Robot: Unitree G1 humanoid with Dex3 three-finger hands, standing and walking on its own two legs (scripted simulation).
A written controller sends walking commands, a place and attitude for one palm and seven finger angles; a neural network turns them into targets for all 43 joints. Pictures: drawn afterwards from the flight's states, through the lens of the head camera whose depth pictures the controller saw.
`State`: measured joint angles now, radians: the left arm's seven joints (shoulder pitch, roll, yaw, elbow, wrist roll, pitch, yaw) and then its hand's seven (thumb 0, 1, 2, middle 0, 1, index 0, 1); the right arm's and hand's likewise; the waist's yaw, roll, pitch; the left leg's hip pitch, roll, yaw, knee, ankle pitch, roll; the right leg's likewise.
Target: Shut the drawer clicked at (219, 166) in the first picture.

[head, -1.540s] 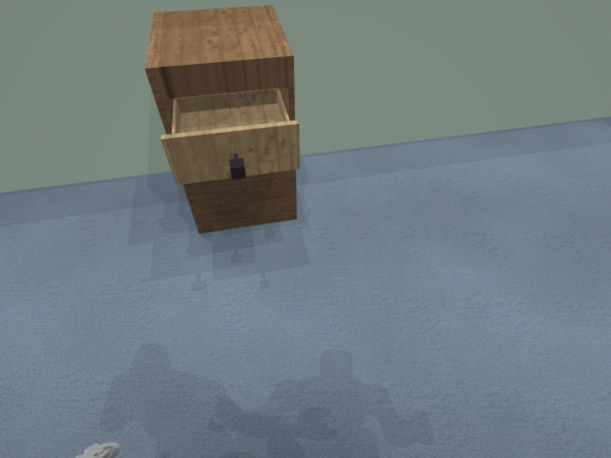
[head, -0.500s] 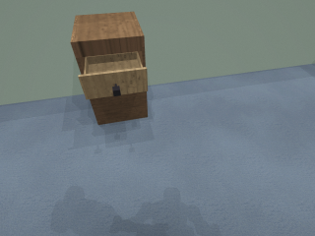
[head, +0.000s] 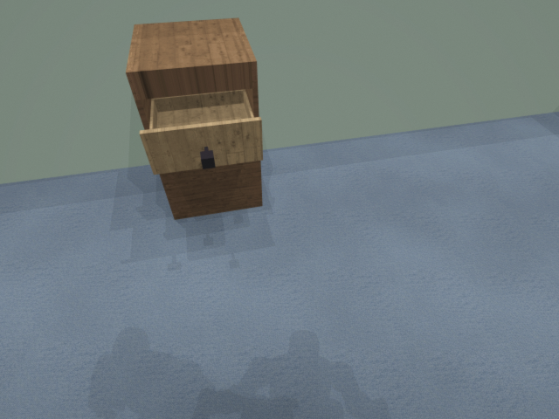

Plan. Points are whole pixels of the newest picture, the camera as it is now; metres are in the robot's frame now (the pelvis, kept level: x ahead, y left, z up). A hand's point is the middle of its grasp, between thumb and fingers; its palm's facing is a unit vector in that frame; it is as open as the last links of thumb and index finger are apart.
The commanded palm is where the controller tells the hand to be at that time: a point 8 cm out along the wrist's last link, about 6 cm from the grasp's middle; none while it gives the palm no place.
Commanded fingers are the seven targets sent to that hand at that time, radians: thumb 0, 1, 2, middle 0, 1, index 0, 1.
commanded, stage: walk to a spot facing it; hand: left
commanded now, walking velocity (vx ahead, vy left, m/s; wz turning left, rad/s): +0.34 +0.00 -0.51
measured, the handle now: (207, 155) +0.92 +0.29 -0.23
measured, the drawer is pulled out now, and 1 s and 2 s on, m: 0.21 0.21 0.21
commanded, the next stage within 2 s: turn to face it in 1.06 s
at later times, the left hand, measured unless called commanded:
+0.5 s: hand out of the picture +0.06 +0.15 -0.18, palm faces -0.06 -0.98 -0.18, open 7.3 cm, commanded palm none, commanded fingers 0.00 0.90 0.90 -0.20 -0.30 -0.20 -0.30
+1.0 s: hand (211, 279) +0.43 +0.18 -0.17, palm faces -0.35 -0.91 -0.22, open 7.4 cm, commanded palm none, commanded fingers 0.00 0.90 0.90 -0.20 -0.30 -0.20 -0.30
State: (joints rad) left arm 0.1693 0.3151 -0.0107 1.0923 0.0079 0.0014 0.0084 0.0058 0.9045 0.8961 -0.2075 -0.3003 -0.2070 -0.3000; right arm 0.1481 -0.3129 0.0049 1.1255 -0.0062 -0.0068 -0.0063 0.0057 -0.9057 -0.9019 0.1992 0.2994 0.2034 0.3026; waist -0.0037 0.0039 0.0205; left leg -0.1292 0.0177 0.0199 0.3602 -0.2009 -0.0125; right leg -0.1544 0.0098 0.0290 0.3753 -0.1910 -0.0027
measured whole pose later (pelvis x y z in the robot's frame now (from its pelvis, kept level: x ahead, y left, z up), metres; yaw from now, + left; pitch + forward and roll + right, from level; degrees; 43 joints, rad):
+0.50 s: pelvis +0.10 -0.02 -0.01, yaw -10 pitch -1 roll +0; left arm 0.45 0.13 0.03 1.07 0.02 -0.06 0.01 0.00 0.91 0.90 -0.21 -0.30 -0.21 -0.30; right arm 0.28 -0.19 -0.05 1.09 -0.02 0.00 0.00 0.01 -0.91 -0.90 0.20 0.30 0.20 0.30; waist 0.04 0.02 0.02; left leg -0.47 0.08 0.09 1.13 -0.40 -0.02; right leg -0.13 0.05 0.01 0.49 -0.34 -0.05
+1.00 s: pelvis +0.28 +0.02 -0.01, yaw -27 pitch -1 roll +0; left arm 0.23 0.23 0.11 0.93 0.03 0.03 -0.02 0.00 0.91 0.90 -0.20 -0.30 -0.20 -0.30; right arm 0.25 -0.18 -0.06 0.98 -0.02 -0.06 -0.03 -0.02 -0.94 -0.90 0.20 0.30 0.20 0.30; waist 0.02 -0.03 0.03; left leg -0.20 0.08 0.28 0.47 -0.25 0.04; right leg -0.59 -0.09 -0.08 1.02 -0.25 0.01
